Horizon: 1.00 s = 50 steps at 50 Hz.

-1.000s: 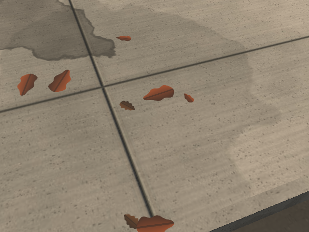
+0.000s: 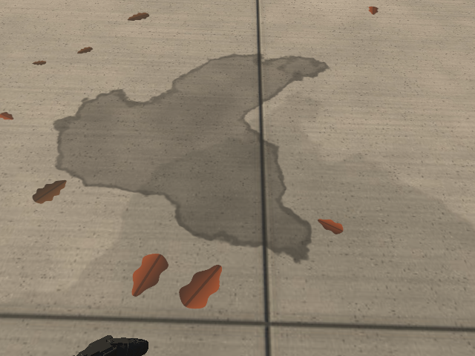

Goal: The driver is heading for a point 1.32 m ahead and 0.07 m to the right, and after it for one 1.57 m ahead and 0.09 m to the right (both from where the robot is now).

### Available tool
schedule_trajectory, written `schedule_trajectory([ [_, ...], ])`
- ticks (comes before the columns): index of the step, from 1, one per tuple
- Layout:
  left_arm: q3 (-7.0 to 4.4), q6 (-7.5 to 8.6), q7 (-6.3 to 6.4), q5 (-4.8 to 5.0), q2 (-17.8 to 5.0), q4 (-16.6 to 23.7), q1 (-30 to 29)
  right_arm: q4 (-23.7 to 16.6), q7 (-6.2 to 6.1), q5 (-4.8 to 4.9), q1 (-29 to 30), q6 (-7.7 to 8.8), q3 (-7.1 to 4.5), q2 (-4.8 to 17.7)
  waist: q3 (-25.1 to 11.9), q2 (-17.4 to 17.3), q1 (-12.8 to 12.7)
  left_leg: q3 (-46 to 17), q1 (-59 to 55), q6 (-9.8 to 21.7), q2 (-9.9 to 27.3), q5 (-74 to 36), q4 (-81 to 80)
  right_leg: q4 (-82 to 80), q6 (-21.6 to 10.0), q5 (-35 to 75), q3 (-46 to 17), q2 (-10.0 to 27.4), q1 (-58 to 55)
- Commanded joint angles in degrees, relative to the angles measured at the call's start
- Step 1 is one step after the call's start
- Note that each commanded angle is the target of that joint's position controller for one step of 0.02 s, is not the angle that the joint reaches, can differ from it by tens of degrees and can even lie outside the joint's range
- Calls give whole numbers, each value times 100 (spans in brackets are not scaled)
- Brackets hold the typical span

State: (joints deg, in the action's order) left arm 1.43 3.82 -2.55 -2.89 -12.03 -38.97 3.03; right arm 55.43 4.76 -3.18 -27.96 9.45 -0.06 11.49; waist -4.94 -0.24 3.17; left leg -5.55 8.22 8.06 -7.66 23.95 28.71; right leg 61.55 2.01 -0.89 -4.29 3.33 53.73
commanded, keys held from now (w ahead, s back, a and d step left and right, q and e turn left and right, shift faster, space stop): w+q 0.10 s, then w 0.58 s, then w+e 0.32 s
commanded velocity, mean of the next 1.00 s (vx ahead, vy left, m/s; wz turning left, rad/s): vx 0.50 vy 0.00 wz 0.10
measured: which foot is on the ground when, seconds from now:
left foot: down 0.00-0.14, up 0.16-0.62, down 0.64-1.00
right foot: up 0.00-0.12, down 0.14-0.66, up 0.68-1.00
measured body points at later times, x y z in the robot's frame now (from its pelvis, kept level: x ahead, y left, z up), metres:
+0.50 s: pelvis +0.31 -0.02 +0.02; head +0.33 -0.01 +0.46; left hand +0.22 +0.23 -0.12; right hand +0.57 -0.20 -0.07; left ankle +0.46 +0.17 -0.67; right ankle +0.25 -0.13 -0.73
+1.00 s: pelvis +0.58 +0.07 +0.02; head +0.60 +0.07 +0.46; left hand +0.73 +0.33 -0.09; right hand +0.63 -0.21 -0.11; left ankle +0.50 +0.16 -0.73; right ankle +0.76 -0.09 -0.67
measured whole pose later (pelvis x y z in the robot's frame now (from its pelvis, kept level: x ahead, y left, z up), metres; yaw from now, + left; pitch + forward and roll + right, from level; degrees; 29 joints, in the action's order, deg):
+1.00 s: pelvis +0.58 +0.07 +0.02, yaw +3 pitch +2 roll +2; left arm -3.6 2.6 -0.8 0.9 -14.9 -47.3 6.8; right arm 49.6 -0.7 -0.6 -19.2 5.4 -4.5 14.3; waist -0.6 2.4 3.1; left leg 9.8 2.2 1.6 -1.5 13.7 13.7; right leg 45.3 -0.6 2.4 -3.1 6.2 41.8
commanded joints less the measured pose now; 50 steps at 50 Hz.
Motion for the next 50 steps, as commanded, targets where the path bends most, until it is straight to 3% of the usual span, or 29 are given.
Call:
schedule_trajectory([
  [1, -80, -111, -46, -61, -178, 683, -1335, -217, 128, 199, -468, -25, -231, 755, 731, -601, 32, -1208, -121, 400, 1278, -3629, -1015, -2157, 169, 212, 426, -211, -961],
  [3, -130, -83, -57, 2, -336, 728, -1693, -155, 146, 156, -677, -120, -351, 962, 811, -522, 63, -1406, -631, 319, 1491, -4337, -882, -2908, 50, 208, 556, -372, -1210],
  [5, -218, -2, 33, 113, -593, 628, -1526, -206, 127, 84, -471, -182, -473, 1235, 600, -453, -180, -1474, -697, 53, 1575, -5876, -561, -3382, -224, 202, 681, -541, -2173],
  [6, -298, 67, 113, 213, -772, 377, -825, -290, 102, 51, -212, -190, -514, 1311, 281, -427, -497, -1305, -582, -191, 1476, -6689, -137, -3381, -442, 580, 676, -524, -3112],
  [7, -362, 173, 200, 326, -933, -40, 676, -462, 94, -45, 87, -157, -444, 1137, -814, -220, -991, -1110, 108, -503, 1247, -6862, 911, -2670, -959, 1092, 421, -138, -5284],
  [8, -444, 248, 182, 148, -1237, -407, 1926, -514, -32, -170, -902, -53, -203, 271, -2323, 1124, -804, -941, 1734, -911, 499, -4439, 2605, -2031, -2276, 3055, -814, 998, -8278],
  [9, -435, 236, 147, 59, -1005, -657, 2841, -502, -7, -109, -914, -16, -62, 69, -2853, 2003, -1261, -544, 3773, -1360, -295, 955, 4871, -2969, -3272, 1887, -3193, 2201, -9742],
  [10, -471, 202, 247, -91, -888, -880, 3044, -727, 48, 112, 264, -133, -281, 644, -1370, 682, -1513, -398, 4403, -932, 90, 442, 5669, -3873, -2318, 422, -3084, 1928, -8267],
  [11, -485, 187, 244, 18, -898, -833, 2119, -779, -22, 162, 645, -181, -358, 771, -163, 496, -1102, -298, 4465, -703, 523, -119, 5633, -4278, -1931, -240, -2340, 1813, -6607],
  [12, -373, 162, 281, 97, -502, -705, 1360, -707, -136, 18, 644, -219, -334, 746, -30, 288, -714, -346, 3915, -547, 918, -622, 5012, -4662, -1860, 118, -1725, 1622, -5487],
  [13, -399, 276, 313, 314, -500, -532, 991, -1247, -359, 682, 1376, -311, -352, 722, 222, 75, -629, -154, 3549, -574, 888, -718, 5328, -4919, -1665, 122, -1514, 1384, -5023],
  [14, -345, 345, 297, 309, -402, -697, 875, -1281, -437, 702, 1157, -360, -314, 597, 103, 144, -289, -208, 3413, -506, 1066, -787, 5266, -5138, -1582, -246, -1159, 1223, -4785],
  [16, -346, 385, 206, 338, -332, -839, 766, -1289, -515, 593, 944, -454, -298, 433, 300, 302, -27, -151, 3497, -465, 1299, -870, 4797, -5360, -1525, -250, -608, 1006, -4417],
  [20, -438, 365, 213, 269, -742, -1054, 987, -1655, -453, 361, 1718, -477, -206, 345, 509, 245, -84, 324, 3129, -649, 1515, -2269, 2849, -5498, -1435, 613, 279, 605, -3602],
  [24, -537, 307, 276, 456, -1105, -1271, 1694, -1923, -388, 455, 2723, -467, -169, 395, 573, 251, -547, 490, 2643, -724, 1305, -2918, 1029, -5500, -1322, 409, 308, 716, -4229],
  [27, -574, 153, 275, 452, -1140, -1440, 2074, -2139, -318, 461, 3224, -457, -202, 519, 741, 246, -742, 468, 3042, -604, 1248, -2558, 419, -5139, -1226, 498, 141, 1071, -5281],
  [29, -598, 56, 287, 424, -1157, -1502, 2135, -2206, -271, 455, 3236, -428, -250, 617, 676, 367, -670, 575, 2750, -458, 1101, -2101, 144, -4759, -1116, 1108, 131, 1160, -5628],
  [31, -599, -4, 305, 418, -1186, -1487, 2006, -1958, -294, 395, 2266, -411, -431, 933, 96, 483, -114, 846, 1213, -209, 760, -1974, -149, -3601, -907, 2661, 401, 891, -5536],
  [32, -543, 15, 320, 350, -1050, -1362, 1893, -1668, -358, 349, 1155, -416, -590, 1303, -598, 378, 332, 442, -517, 60, 1140, -2443, 206, -2306, -716, 2289, 618, 617, -4628],
  [33, -357, 131, 281, 276, -524, -1171, 2307, -1555, -410, 234, 356, -454, -729, 1888, -1558, -762, 397, -1884, -3058, 951, 2663, -2159, 188, 52, -297, 72, 896, -165, -2158],
  [34, -333, 277, 222, 284, -529, -1255, 2368, -1458, -415, 350, 84, -499, -677, 1643, -2153, -1274, 433, -3568, -3458, 1328, 3172, -1843, -648, 1179, -244, -3180, 90, -544, -1229],
  [35, -497, 331, 192, 489, -974, -1129, 1895, -1462, -447, 340, 372, -526, -586, 1339, -1392, -940, 423, -2871, -2882, 1032, 2968, -1510, -777, 1642, -283, -2973, -185, -206, -627],
  [36, -502, 329, 213, 547, -993, -975, 1428, -1528, -473, 349, 844, -518, -534, 1154, -696, -676, 263, -1989, -1940, 800, 2774, -1693, -923, 1490, -305, -2439, 2, 78, -582],
  [37, -523, 282, 253, 475, -939, -925, 1182, -1525, -453, 328, 1253, -487, -476, 928, -239, -362, 51, -1436, -1015, 668, 2554, -1907, -1205, 1138, -291, -2054, 64, 270, -830],
  [38, -561, 181, 287, 429, -871, -926, 1230, -1524, -429, 290, 1515, -434, -436, 744, 3, -445, -200, -996, -336, 536, 2386, -2001, -1470, 846, -283, -1805, -7, 431, -1244],
  [40, -533, -19, 302, 442, -575, -968, 1454, -1428, -393, 261, 1697, -342, -455, 669, 222, -551, -449, -503, 368, 496, 2263, -1935, -1897, 611, -243, -1538, -52, 488, -1693],
  [42, -552, -93, 314, 426, -535, -874, 1299, -1310, -432, 219, 1634, -283, -514, 805, 386, -423, -496, -69, 473, 508, 2274, -2286, -2081, 326, -190, -1090, -155, 482, -1492],
  [45, -566, -83, 264, 381, -530, -729, 862, -1147, -522, 209, 1485, -275, -566, 947, 500, -283, -413, 566, 261, 349, 2165, -2685, -2113, -597, -181, -82, -183, 434, -1284],
  [50, -482, -79, 96, 369, -386, -408, -84, -929, -607, 310, 1157, -319, -645, 1160, 785, -183, -50, 1185, -202, 138, 2224, -2628, -2121, -2041, -329, 638, 261, 290, -1502],
])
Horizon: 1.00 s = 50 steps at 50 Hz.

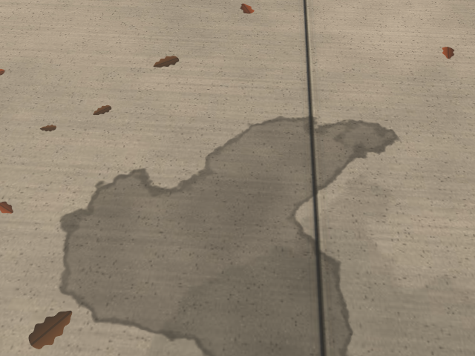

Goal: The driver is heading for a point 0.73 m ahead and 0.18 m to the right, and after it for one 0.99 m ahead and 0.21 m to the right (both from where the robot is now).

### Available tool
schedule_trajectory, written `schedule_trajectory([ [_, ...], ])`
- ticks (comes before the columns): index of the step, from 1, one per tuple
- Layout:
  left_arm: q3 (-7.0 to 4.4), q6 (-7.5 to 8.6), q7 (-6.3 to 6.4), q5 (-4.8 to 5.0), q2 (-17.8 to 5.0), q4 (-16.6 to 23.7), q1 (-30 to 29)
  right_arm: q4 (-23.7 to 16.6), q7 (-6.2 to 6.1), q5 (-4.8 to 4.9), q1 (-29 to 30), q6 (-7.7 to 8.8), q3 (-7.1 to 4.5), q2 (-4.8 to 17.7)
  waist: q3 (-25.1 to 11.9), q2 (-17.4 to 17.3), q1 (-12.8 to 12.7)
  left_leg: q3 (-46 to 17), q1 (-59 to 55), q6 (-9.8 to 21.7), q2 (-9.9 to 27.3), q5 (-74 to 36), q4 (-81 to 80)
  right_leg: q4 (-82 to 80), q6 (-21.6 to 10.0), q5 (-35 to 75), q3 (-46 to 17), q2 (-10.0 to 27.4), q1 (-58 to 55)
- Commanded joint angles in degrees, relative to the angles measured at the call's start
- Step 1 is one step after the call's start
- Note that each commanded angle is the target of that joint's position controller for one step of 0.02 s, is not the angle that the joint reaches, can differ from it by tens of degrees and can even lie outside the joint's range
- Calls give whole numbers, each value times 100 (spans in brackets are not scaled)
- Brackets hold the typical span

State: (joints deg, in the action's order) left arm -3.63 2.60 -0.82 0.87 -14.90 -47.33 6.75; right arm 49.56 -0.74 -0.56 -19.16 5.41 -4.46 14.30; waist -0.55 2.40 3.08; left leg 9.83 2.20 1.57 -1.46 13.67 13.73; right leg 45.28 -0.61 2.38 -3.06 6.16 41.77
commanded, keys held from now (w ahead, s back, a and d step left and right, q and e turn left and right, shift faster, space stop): w+e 0.38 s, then e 0.14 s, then no key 0.46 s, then w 0.02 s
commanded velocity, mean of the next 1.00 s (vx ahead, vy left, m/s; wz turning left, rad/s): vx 0.30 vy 0.00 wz -0.39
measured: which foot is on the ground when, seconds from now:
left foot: down 0.00-0.18, up 0.20-0.60, down 0.62-1.00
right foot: up 0.00-0.14, down 0.16-0.62, up 0.64-0.92, down 0.94-1.00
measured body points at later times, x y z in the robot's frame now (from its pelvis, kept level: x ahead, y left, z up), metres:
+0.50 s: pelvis +0.27 -0.07 +0.00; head +0.31 -0.10 +0.45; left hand +0.41 +0.18 -0.11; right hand +0.42 -0.37 -0.08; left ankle +0.49 +0.05 -0.69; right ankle +0.22 -0.14 -0.74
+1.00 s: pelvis +0.41 -0.09 -0.01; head +0.42 -0.10 +0.44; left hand +0.63 +0.10 -0.12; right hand +0.43 -0.36 -0.13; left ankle +0.52 -0.02 -0.74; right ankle +0.35 -0.21 -0.74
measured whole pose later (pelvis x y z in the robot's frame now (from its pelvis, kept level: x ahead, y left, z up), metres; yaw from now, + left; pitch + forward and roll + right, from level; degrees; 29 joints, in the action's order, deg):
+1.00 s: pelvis +0.41 -0.09 -0.01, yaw -25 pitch +0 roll +1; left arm -2.8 -2.3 1.5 -1.3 -13.1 -42.6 12.4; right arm 45.8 0.2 -1.0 -9.1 1.0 -1.6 12.2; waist 1.2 -0.4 1.0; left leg 0.7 20.9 0.9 -1.4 9.4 29.8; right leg 33.5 1.5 -17.2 -3.8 1.2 16.3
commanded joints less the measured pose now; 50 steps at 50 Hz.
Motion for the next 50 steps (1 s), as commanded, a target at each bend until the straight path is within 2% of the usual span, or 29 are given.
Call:
schedule_trajectory([
  [1, 25, 32, -104, 4, -121, 509, -601, -279, -58, 77, 181, 55, -223, 903, 405, -445, 15, -310, 134, 762, 1673, -1613, -549, -567, -118, 171, 168, 0, -209],
  [5, -42, -4, -225, 0, -289, 806, -801, -161, -79, 172, 122, -105, -309, 1091, 388, -616, -56, -84, -636, 570, 1883, -3085, 203, -872, -434, -969, 587, -248, -346],
  [7, -206, -23, -237, 7, -549, 693, -8, -204, -121, 207, 297, -198, -338, 1227, -141, -741, -559, 176, -600, 367, 1724, -4920, 1517, -1071, -688, -1322, 993, -735, -1599],
  [8, -407, -26, -186, 26, -909, 431, 942, -237, -144, 192, 284, -222, -293, 1145, -641, -573, -990, 334, -37, 167, 1438, -4793, 2804, -1365, -901, -1012, 948, -987, -3041],
  [9, -616, -60, -63, 33, -1567, 306, 1744, -437, -154, 45, 177, -172, -180, 840, -1227, 356, -1159, 411, 1842, -175, 1032, -2627, 4865, -1499, -1465, -967, -1031, 179, -4938],
  [10, -595, 6, -82, 68, -1830, 444, 1528, -697, -69, -3, -10, 45, 32, 295, -1908, 1371, -679, -690, 3827, -425, -188, 1826, 6577, -2575, -2490, -1747, -4239, 1306, -6311],
  [11, -445, 33, -91, -4, -1334, 502, 1655, -763, 40, 200, 525, 258, -63, 741, -1928, 707, -1026, -1566, 4497, -248, 131, 1660, 6847, -2855, -2222, -1871, -4051, 1229, -6428],
  [12, -370, 71, -70, -13, -1017, 506, 1466, -850, 75, 309, 866, 356, -54, 780, -1291, 499, -988, -1483, 4702, -101, 373, 1225, 6643, -2765, -1979, -1484, -3140, 1019, -5846],
  [13, -324, 92, -63, 7, -870, 581, 1050, -827, 29, 200, 943, 389, -49, 724, -825, -55, -707, -1466, 4426, -65, 631, 809, 6066, -2774, -1772, -920, -2476, 764, -4941],
  [14, -256, 104, -48, -1, -641, 668, 710, -804, -19, 55, 997, 349, -117, 832, -585, -102, -509, -1441, 4001, -93, 792, 601, 5582, -2869, -1653, -361, -2023, 586, -4221],
  [15, -224, 111, -28, -49, -576, 764, 555, -822, -17, 27, 931, 274, -145, 822, -481, -33, -338, -1465, 3651, -132, 853, 473, 5382, -3005, -1657, -86, -1884, 479, -3745],
  [19, -305, 149, 99, -2, -851, 792, 696, -1003, -33, -23, 1188, 88, -89, 554, -202, -78, -248, -1289, 3501, -433, 730, -146, 4146, -3240, -1639, 490, -1387, 241, -2985],
  [22, -350, 52, 193, 16, -944, 760, 828, -1179, -5, -47, 1808, 93, 1, 359, -44, 140, -429, -1115, 2922, -498, 307, -1236, 2664, -2885, -1252, 1352, -823, -233, -2518],
  [26, -368, -121, 250, 68, -891, 684, 1177, -1330, 79, 55, 2134, 79, -35, 506, -274, 375, -594, -1250, 2427, -457, -77, -1741, 1746, -2338, -968, 884, -1280, -201, -2792],
  [29, -343, -155, 317, 36, -743, 798, 945, -1239, 128, -9, 1698, 138, -121, 727, -446, 469, -348, -1380, 2062, -191, 30, -1720, 1277, -1589, -771, 770, -1656, -78, -3287],
  [30, -310, -140, 316, 27, -633, 870, 820, -1173, 118, -83, 1400, 182, -140, 768, -586, 389, -174, -1290, 1534, -47, 119, -2262, 927, -1090, -602, 839, -1550, -317, -3262],
  [31, -214, -103, 303, -64, -346, 1014, 837, -1176, 88, -208, 1007, 211, -172, 1005, -1171, -87, -63, -1851, 343, 250, 880, -3971, 1199, -2, -367, -70, -1278, -685, -2802],
  [32, -130, -78, 289, -73, -71, 917, 1904, -1171, 69, -324, 750, 157, -165, 1150, -1829, -1562, -402, -3504, -1340, 1381, 2353, -6080, 1488, 1770, 34, -3924, -876, -1467, -1374],
  [33, -149, -79, 240, -12, -549, 817, 2390, -1070, 109, -94, 584, 80, -168, 1034, -2354, -1859, -458, -4686, -1503, 1871, 2845, -4667, 1259, 2675, 191, -4435, -965, -1223, -906],
  [34, -249, -176, 248, 33, -923, 754, 1928, -1208, 105, -9, 880, 10, -93, 738, -1841, -1201, -288, -4274, -1029, 1689, 2460, -3322, 1089, 3112, 359, -3991, -943, -1000, -660],
  [35, -266, -295, 287, 22, -964, 822, 1382, -1235, 97, -41, 1112, -82, -4, 548, -1384, -776, -227, -3681, -468, 1414, 2101, -2429, 967, 3090, 436, -3630, -707, -855, -564],
  [36, -267, -404, 322, -23, -899, 876, 1094, -1233, 100, -59, 1337, -161, 80, 399, -989, -621, -265, -3299, 197, 1273, 1827, -1921, 785, 2829, 479, -3424, -613, -734, -664],
  [38, -183, -516, 319, -38, -537, 904, 1083, -1156, 107, -109, 1662, -256, 112, 403, -525, -901, -526, -2559, 1338, 983, 1295, -1447, 428, 1677, 469, -3150, -314, -548, -1464],
  [40, -88, -482, 328, -78, -245, 835, 1151, -1089, 99, -114, 1692, -292, 68, 502, -580, -1127, -523, -2100, 1569, 975, 1054, -1784, 383, 598, 474, -3079, 11, -580, -2099],
  [42, -61, -446, 317, -102, -248, 794, 1046, -999, 70, -59, 1525, -314, 35, 597, -804, -1156, -418, -2163, 1350, 1097, 1184, -1724, 444, -136, 437, -2625, 28, -539, -2444],
  [46, -72, -464, 247, -191, -326, 694, 990, -886, 53, 40, 1439, -394, 122, 481, -561, -943, -533, -2128, 1926, 701, 1039, 526, 414, -1719, 92, -1351, 143, -581, -3430],
  [47, -79, -458, 250, -284, -474, 797, 870, -815, 72, 5, 1311, -373, 167, 377, -440, -693, -485, -2032, 2230, 377, 904, 1180, 508, -1852, -81, -1182, -254, -231, -3612],
  [48, -151, -466, 272, -272, -828, 847, 712, -815, 100, -47, 1125, -346, 143, 438, -195, -113, -212, -1627, 2310, 99, 505, 1416, 685, -1874, -299, -1745, -546, 36, -3215],
  [50, -78, -380, 235, -251, -439, 709, 744, -787, 66, -66, 1330, -342, 136, 425, -4, 328, -296, -1144, 1489, -139, 186, 893, 1209, -2342, -343, -3634, -537, -157, -2101],
])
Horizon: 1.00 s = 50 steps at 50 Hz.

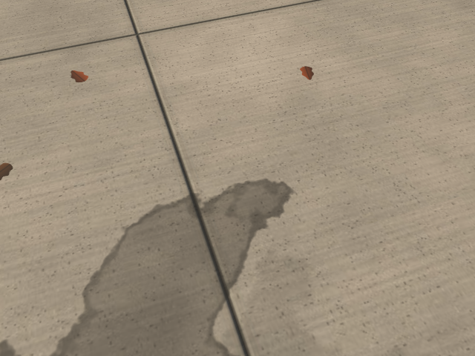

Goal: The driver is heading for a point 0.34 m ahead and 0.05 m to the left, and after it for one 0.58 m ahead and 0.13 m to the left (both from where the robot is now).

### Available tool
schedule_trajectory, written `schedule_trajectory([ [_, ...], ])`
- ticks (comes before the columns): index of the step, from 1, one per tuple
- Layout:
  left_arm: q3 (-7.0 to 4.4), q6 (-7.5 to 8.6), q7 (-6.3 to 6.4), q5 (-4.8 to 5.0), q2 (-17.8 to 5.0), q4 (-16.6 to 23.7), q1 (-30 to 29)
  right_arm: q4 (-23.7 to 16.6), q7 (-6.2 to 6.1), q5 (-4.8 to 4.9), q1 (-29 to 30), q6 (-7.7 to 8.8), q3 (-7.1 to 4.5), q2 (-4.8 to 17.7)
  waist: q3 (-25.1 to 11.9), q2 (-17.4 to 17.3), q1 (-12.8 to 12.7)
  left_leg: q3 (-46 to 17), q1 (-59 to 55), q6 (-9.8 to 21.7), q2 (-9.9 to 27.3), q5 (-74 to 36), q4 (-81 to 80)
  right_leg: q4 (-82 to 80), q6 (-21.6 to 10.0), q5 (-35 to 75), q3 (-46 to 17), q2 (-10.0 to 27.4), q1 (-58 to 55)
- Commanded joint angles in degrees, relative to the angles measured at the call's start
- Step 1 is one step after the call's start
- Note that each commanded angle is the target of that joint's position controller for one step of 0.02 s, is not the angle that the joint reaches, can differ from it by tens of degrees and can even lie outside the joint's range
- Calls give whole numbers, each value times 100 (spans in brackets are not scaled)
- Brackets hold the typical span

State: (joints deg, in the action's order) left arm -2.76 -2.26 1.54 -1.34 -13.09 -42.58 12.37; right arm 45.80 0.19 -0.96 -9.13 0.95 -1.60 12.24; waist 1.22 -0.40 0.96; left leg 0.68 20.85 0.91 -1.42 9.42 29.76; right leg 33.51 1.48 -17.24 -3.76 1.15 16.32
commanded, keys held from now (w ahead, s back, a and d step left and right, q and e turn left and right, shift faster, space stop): w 0.36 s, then no key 0.16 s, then q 0.48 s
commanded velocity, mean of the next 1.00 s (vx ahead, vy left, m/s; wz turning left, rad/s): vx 0.19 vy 0.00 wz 0.15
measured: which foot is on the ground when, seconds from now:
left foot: down 0.00-0.62, up 0.64-1.00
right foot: down 0.00-0.22, up 0.24-0.58, down 0.60-1.00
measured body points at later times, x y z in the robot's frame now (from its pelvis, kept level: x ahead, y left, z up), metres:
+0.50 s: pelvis +0.14 +0.00 +0.02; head +0.17 +0.01 +0.46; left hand +0.34 +0.24 -0.08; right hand +0.13 -0.27 -0.11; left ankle +0.06 +0.10 -0.73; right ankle +0.27 -0.15 -0.69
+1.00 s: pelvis +0.23 -0.02 +0.00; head +0.25 +0.01 +0.45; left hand +0.33 +0.28 -0.11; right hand +0.41 -0.27 -0.10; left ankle +0.23 +0.09 -0.71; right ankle +0.32 -0.13 -0.73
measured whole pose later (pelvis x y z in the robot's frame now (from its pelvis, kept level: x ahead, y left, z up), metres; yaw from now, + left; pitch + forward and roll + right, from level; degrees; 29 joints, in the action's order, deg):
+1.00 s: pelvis +0.23 -0.02 +0.00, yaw +13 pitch +1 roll -2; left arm -3.9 0.0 2.3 0.1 -15.8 -45.1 6.0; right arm 43.2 -0.6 0.4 -11.2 -3.8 -4.1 16.6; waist 1.7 0.3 0.5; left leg 2.2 23.2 -0.3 3.9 19.0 43.1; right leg 25.9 -0.9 -8.0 12.0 3.7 18.2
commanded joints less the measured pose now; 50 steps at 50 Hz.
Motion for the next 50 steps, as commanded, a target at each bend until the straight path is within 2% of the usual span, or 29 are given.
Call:
schedule_trajectory([
  [1, -169, 150, 2, -26, -655, 208, 196, -363, -59, 17, 285, 90, -166, 616, -87, 745, -82, -83, -393, -45, 73, 1511, -98, -1333, -548, -2039, -535, 353, 610],
  [2, -208, 198, 4, 15, -796, 226, 229, -314, -86, 55, 202, 90, -193, 645, 28, 929, -102, 84, -209, -10, -55, 1742, 239, -1503, -624, -2362, -715, 448, 615],
  [4, -276, 300, 23, 108, -1024, 194, 428, -322, -50, 129, 250, 182, -220, 601, 260, 1221, -207, 291, 315, 78, -189, 1399, 957, -1945, -949, -2708, -1530, 994, 317],
  [6, -286, 382, 46, 195, -1029, 150, 444, -321, 31, 206, 213, 326, -248, 604, 425, 1281, -178, 99, 575, 285, 72, 1283, 1257, -2006, -1208, -2399, -1960, 1349, 125],
  [8, -245, 414, 20, 252, -905, 170, 239, -210, 112, 268, -26, 447, -241, 514, 442, 1130, 39, 150, 15, 485, 106, 1311, 475, -1805, -1092, -1869, -1658, 1187, 197],
  [10, -199, 435, -7, 238, -725, 232, 22, 120, 136, 207, -698, 474, -318, 660, 186, 731, 317, -92, -1217, 508, 174, 791, -100, -1073, -806, -1101, -1071, 719, 627],
  [11, -125, 486, -10, 235, -426, 374, -66, 229, 112, 180, -1109, 478, -404, 1025, 79, -193, 364, -1258, -1814, 779, 848, 1458, -710, 153, -470, -727, -294, 151, 1335],
  [12, -130, 582, 19, 275, -427, 597, -163, 304, 158, 170, -1593, 469, -534, 1535, 3, -1555, 488, -3345, -2399, 1496, 1886, 2163, -1628, 1633, -187, -840, 331, -335, 2297],
  [13, -212, 664, 25, 342, -754, 670, -360, 281, 154, 95, -1680, 491, -460, 1360, 141, -1425, 587, -4233, -2618, 1858, 2370, 2069, -1905, 2777, -202, -1554, -79, -205, 3151],
  [14, -240, 728, -15, 366, -802, 603, -261, 218, 114, 94, -1481, 511, -387, 1167, 210, -904, 413, -3802, -2700, 1730, 2276, 1840, -1735, 3321, -312, -1224, -242, 58, 3452],
  [16, -216, 784, -76, 270, -647, 509, -264, 117, 76, 117, -1173, 506, -334, 1072, 159, -426, 265, -2827, -2596, 1378, 1904, 1311, -1779, 3192, -434, -282, -136, 379, 3551],
  [19, -193, 742, -163, 201, -488, 520, -438, 144, 35, 105, -1101, 418, -238, 882, 164, -503, 196, -1606, -2098, 1128, 1412, -484, -1992, 2266, -271, 395, 190, 438, 2885],
  [22, -55, 727, -202, 168, -142, 613, -776, 205, -80, 107, -1051, 293, -257, 1075, 47, -464, 201, -581, -1604, 937, 1039, -2614, -1685, 849, -64, 1003, 537, 146, 1875],
  [24, -57, 715, -247, 195, -215, 642, -916, 300, -109, 127, -1245, 228, -295, 1250, -132, -586, 271, -455, -1493, 897, 1080, -2914, -1534, 332, -20, 1557, 612, -36, 1311],
  [26, -93, 692, -280, 203, -375, 671, -973, 342, -113, 175, -1194, 199, -293, 1243, -148, -647, 209, -519, -1462, 833, 1207, -2847, -1376, 18, -121, 1861, 464, -66, 991],
  [27, -127, 694, -283, 174, -477, 692, -967, 351, -113, 211, -1121, 197, -293, 1223, -147, -636, 129, -633, -1439, 760, 1236, -2777, -1217, -165, -209, 1890, 363, -77, 792],
  [29, -247, 717, -233, 63, -729, 510, -410, 316, -119, 258, -886, 199, -298, 1222, -362, -487, -257, -726, -1345, 555, 1051, -2821, -585, -712, -423, 2311, 385, -216, -143],
  [30, -332, 735, -166, 4, -1000, 424, -31, 299, -110, 211, -937, 224, -264, 1095, -610, -274, -405, -614, -1053, 345, 740, -2449, 64, -834, -587, 3385, 230, 64, -935],
  [31, -421, 717, -86, -123, -1470, 439, 477, 154, -90, 50, -1201, 269, -150, 743, -1418, 666, -415, -406, 85, 22, 249, -258, 1578, -296, -1096, 5542, -812, 1310, -2609],
  [32, -390, 596, -79, -91, -1446, 481, 605, 239, -93, 129, -1889, 245, -48, 498, -2351, 1691, -301, -402, 957, -241, -189, 3204, 3261, -472, -1961, 5760, -2154, 2540, -3387],
  [33, -340, 501, -86, 27, -1196, 532, 519, 300, -100, 254, -1725, 155, -226, 1082, -2262, 1154, -421, -727, 1148, -305, -14, 3131, 3956, -901, -1910, 4127, -2227, 2334, -2795],
  [34, -269, 460, -63, 104, -991, 564, 111, 176, -136, 314, -1276, 47, -290, 1174, -1553, 906, -318, -532, 1547, -330, 174, 2737, 4187, -1182, -1695, 2824, -1760, 2079, -2171],
  [35, -189, 443, -49, 126, -773, 554, -273, 153, -194, 275, -1060, -87, -301, 1074, -1075, 686, -190, -443, 1563, -392, 361, 2397, 4094, -1456, -1523, 1914, -1341, 1810, -1442],
  [36, -155, 430, -47, 84, -679, 549, -613, 137, -257, 224, -1041, -234, -336, 1036, -754, 730, -27, -451, 1269, -456, 493, 2114, 3933, -1728, -1387, 1232, -970, 1625, -674],
  [37, -175, 434, -49, 4, -737, 520, -840, 106, -296, 196, -1132, -343, -343, 951, -571, 892, 116, -330, 856, -503, 492, 1855, 3884, -1948, -1339, 984, -633, 1462, -14],
  [39, -188, 470, -20, -48, -745, 459, -1013, 15, -328, 160, -1201, -423, -368, 859, -504, 933, 213, -174, 546, -510, 467, 1565, 3652, -2109, -1413, 991, -190, 1403, 418],
  [45, -294, 391, 132, 54, -1061, 255, -1031, -418, -170, 124, -568, -434, -327, 815, -674, 723, 64, -40, 222, -324, 660, 1052, 2221, -2099, -1516, 957, 218, 1713, 124],
  [48, -335, 303, 104, 143, -1188, 158, -975, -519, -71, 138, -523, -452, -372, 940, -658, 697, 59, 147, -85, -135, 582, 1073, 1568, -1938, -1388, 724, 315, 1823, -92],
  [50, -339, 228, 88, 236, -1178, 88, -1009, -445, -19, 125, -788, -451, -413, 936, -642, 578, 233, 383, -658, 109, 382, 628, 583, -1507, -1082, 440, 586, 1680, -21],
])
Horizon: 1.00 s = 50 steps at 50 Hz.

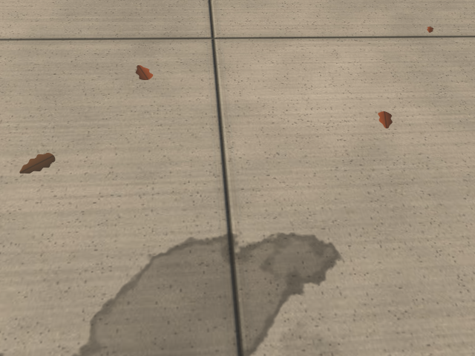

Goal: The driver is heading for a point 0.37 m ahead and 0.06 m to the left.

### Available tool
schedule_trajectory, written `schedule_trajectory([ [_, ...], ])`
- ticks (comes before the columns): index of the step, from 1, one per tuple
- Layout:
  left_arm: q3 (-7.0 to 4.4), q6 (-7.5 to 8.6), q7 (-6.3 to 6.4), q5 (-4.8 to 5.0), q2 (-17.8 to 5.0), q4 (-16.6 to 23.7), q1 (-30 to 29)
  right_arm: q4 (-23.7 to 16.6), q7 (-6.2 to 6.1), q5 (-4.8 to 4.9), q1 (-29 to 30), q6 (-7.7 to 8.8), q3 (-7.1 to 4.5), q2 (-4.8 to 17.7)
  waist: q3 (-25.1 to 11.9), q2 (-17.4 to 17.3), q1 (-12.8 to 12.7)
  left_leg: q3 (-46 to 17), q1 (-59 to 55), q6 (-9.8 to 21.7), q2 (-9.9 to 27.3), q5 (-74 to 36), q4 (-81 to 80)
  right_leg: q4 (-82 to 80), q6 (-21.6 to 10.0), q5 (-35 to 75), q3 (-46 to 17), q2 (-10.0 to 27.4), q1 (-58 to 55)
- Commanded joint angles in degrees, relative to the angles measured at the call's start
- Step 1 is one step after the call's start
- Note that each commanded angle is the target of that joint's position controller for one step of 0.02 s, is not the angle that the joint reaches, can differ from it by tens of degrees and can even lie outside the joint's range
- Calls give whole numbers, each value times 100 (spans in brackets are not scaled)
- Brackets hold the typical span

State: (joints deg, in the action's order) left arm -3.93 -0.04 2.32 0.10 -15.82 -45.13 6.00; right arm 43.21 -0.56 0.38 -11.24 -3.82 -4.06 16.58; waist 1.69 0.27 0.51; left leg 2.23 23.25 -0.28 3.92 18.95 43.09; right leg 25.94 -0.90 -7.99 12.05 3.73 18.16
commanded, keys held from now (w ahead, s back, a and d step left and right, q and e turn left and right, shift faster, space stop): q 0.40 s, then no key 0.50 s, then w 0.10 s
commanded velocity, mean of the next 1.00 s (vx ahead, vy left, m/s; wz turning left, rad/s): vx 0.02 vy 0.00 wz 0.35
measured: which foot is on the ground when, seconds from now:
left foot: up 0.00-0.02, down 0.04-0.52, up 0.54-0.80, down 0.82-1.00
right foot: down 0.00-0.04, up 0.06-0.48, down 0.50-1.00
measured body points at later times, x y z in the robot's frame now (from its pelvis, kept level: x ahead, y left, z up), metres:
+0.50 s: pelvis +0.03 +0.00 +0.00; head +0.06 +0.01 +0.45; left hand +0.12 +0.32 -0.10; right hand +0.26 -0.23 -0.09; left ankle +0.01 +0.11 -0.73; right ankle +0.07 -0.12 -0.73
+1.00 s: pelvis +0.03 +0.02 +0.00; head +0.03 +0.03 +0.45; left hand +0.05 +0.30 -0.13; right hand +0.24 -0.19 -0.10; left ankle -0.03 +0.13 -0.73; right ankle +0.07 -0.11 -0.73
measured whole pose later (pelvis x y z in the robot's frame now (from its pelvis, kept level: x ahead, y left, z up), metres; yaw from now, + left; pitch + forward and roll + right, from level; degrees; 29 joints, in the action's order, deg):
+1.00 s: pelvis +0.03 +0.02 +0.00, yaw +19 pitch -1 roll +0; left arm -1.8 0.6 0.2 0.1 -15.2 -49.6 10.4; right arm 40.5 -1.0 -0.5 -13.2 -1.1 -2.0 13.7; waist 0.7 1.1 -0.9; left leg -3.1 11.8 0.3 -0.8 19.0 31.4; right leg 34.4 0.6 -21.4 -0.8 1.0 14.4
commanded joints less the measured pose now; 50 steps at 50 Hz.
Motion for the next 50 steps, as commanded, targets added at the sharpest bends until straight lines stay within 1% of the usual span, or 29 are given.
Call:
schedule_trajectory([
  [1, -193, -34, -1, 115, -736, 239, -183, -125, 43, -49, -759, 26, -229, 628, -576, 249, 297, 88, -1215, 422, -252, -571, -1303, -206, -514, -778, -745, 1171, 29],
  [2, -140, -74, -42, 28, -449, 187, 69, -176, -38, -66, -893, 40, -350, 1086, -363, -1004, 173, -1371, -1565, 843, 623, -1480, -2256, 1318, 57, -1451, -112, 542, 817],
  [3, -129, -47, -14, -91, -416, 512, -265, -422, -94, -121, -688, 73, -437, 1702, -10, -2080, 122, -3355, -1508, 1843, 1781, -1984, -2708, 2595, 488, -2909, -284, -403, 2297],
  [4, -189, -21, 16, -111, -596, 610, -803, -476, -70, -293, -721, 233, -381, 1467, -251, -1396, 392, -3300, -1252, 2052, 1711, -1827, -2803, 3635, 391, -2911, -1249, -382, 2265],
  [5, -218, -32, 14, -22, -616, 586, -655, -514, -72, -270, -420, 366, -339, 1334, -324, -1175, 144, -2788, -1294, 1762, 1437, -1673, -2745, 3857, 284, -2335, -1477, -293, 2329],
  [6, -259, -49, 49, -32, -662, 419, -410, -601, -81, -131, -52, 426, -320, 1188, -375, -818, -41, -2404, -1339, 1402, 1149, -1512, -2628, 3836, 253, -1824, -1550, -209, 2315],
  [7, -294, -53, 91, -95, -744, 343, -339, -657, -99, -25, 155, 434, -265, 1017, -452, -737, -88, -2239, -1381, 1220, 1042, -1642, -2560, 3807, 267, -1496, -1571, -191, 2304],
  [9, -292, -24, 71, -85, -657, 328, -271, -700, -152, -17, 103, 414, -184, 837, -680, -691, -139, -2023, -1392, 1205, 856, -2311, -2442, 3963, 339, -1120, -1554, -308, 2002],
  [14, -184, 36, 26, -4, -438, 426, -520, -747, -245, 17, -203, 334, -250, 969, -717, -770, 50, -2134, -1854, 1237, 697, -2239, -2269, 2556, 520, -891, -1651, -422, 1856],
  [21, -180, 155, -136, 66, -591, 406, -338, -982, -170, 14, 52, 199, -296, 1053, -758, -983, 74, -2790, -1544, 1340, 642, -2712, -1969, 1256, 481, -1258, -1655, -595, 755],
  [24, -173, 225, -229, 38, -578, 297, 71, -1047, -186, 100, 262, 145, -226, 906, -850, -915, -164, -2743, -1416, 1011, 371, -2748, -1575, -294, 267, -145, -1472, -536, -217],
  [25, -210, 231, -232, -32, -734, 284, 162, -1037, -200, 71, 121, 145, -185, 770, -890, -673, -128, -2580, -1052, 743, 136, -1993, -1351, -572, 100, 526, -1732, -141, -811],
  [26, -255, 202, -205, -147, -1076, 368, 176, -1039, -189, -68, -128, 165, -91, 460, -992, 496, 67, -1878, -365, 407, -502, -347, -293, -706, -324, 1595, -2822, 949, -1412],
  [27, -260, 178, -210, -266, -1211, 304, 124, -1220, -180, -32, -117, 223, -142, 593, -687, 1675, 211, -1254, 588, 102, -1126, 1794, 413, -737, -1408, 2417, -3952, 1774, -1247],
  [28, -203, 209, -201, -207, -945, 420, 34, -1091, -186, -81, -128, 263, -263, 1056, -656, 1156, 26, -1339, 700, -142, -845, 1893, 1536, -805, -1788, 2130, -4022, 1944, -1102],
  [29, -181, 212, -176, -142, -859, 444, -77, -997, -172, -11, -79, 262, -344, 1197, -561, 840, 37, -1333, 809, -224, -835, 1571, 2054, -741, -1601, 1863, -3580, 1623, -1084],
  [31, -117, 201, -150, -4, -716, 447, -298, -852, -201, -26, -121, 175, -300, 918, -413, 658, 91, -1386, 894, -404, -762, 1050, 2199, -632, -1239, 1603, -2986, 1178, -1084],
  [34, -41, 125, -127, -34, -572, 339, -244, -860, -154, -5, -13, 164, -112, 418, -506, 816, 62, -877, 296, -537, -590, 692, 1107, -566, -1112, 1931, -2272, 732, -1043],
  [36, -56, 62, -125, -39, -661, 276, -108, -914, -121, -17, 245, 193, -1, 222, -576, 1007, -139, -519, -260, -539, -430, 711, 51, -483, -1097, 2025, -2140, 664, -1048],
  [38, -77, 16, -136, -13, -818, 201, 92, -854, -113, 41, 202, 203, -37, 362, -606, 1042, -203, -362, -655, -496, -461, 312, -822, -373, -1138, 2010, -2287, 754, -1116],
  [40, -20, 25, -156, 70, -744, 129, 155, -674, -108, 3, -77, 213, -57, 418, -513, 870, -18, -292, -1412, -281, -504, -956, -2321, -259, -891, 1680, -2243, 642, -865],
  [41, 28, 91, -179, 45, -653, 75, 330, -713, -132, -65, -56, 215, -74, 609, -586, 629, -75, -685, -1969, -119, -231, -1609, -2390, -246, -566, 1223, -2224, 567, -527],
  [42, 83, 184, -240, -112, -530, 114, 419, -767, -183, -123, -118, 200, -139, 992, -787, -157, -257, -1239, -2393, 137, 369, -2969, -1983, 103, -225, 570, -1847, 233, -192],
  [43, 130, 227, -261, -118, -311, 48, 551, -667, -134, -149, 74, 200, -100, 842, -846, -911, -450, -1251, -1792, 475, 433, -2243, -1843, -94, 66, -405, -1446, -107, -531],
  [44, 109, 215, -251, -142, -532, 4, 220, -757, -56, -148, 211, 238, -38, 514, -608, -623, -207, -1189, -1473, 470, 218, -1423, -1941, -21, 250, -359, -1388, -157, -678],
  [45, 88, 194, -242, -116, -575, -12, 51, -688, -34, -188, 152, 273, -8, 423, -456, -492, -129, -1125, -1338, 370, 105, -1085, -1987, 26, 281, -269, -1356, -186, -647],
  [47, 94, 106, -188, -56, -514, -93, 135, -581, -51, -124, -81, 319, -60, 629, -253, -681, -54, -1196, -1175, 421, 29, 381, -2184, 427, 227, -1141, -1056, -448, -392],
  [49, 82, 147, -186, 47, -472, -22, 10, -501, -80, -73, -514, 343, -107, 837, 205, -1158, 131, -2117, -1051, 834, 573, 2366, -2827, 1211, 119, -1811, -811, -607, 430],
  [50, 69, 211, -200, 104, -468, 65, -150, -462, -92, -50, -673, 376, -120, 908, 494, -1295, 210, -2662, -937, 1076, 893, 2750, -3112, 1537, 18, -1901, -882, -546, 736],
])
